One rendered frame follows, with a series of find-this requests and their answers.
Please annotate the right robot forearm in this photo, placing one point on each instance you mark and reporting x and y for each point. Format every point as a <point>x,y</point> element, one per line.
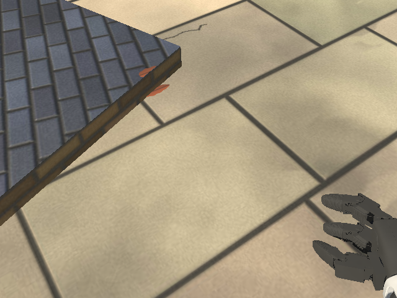
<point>390,287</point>

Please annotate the right robot hand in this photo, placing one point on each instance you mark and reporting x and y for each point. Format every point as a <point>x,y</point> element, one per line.
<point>379,243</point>

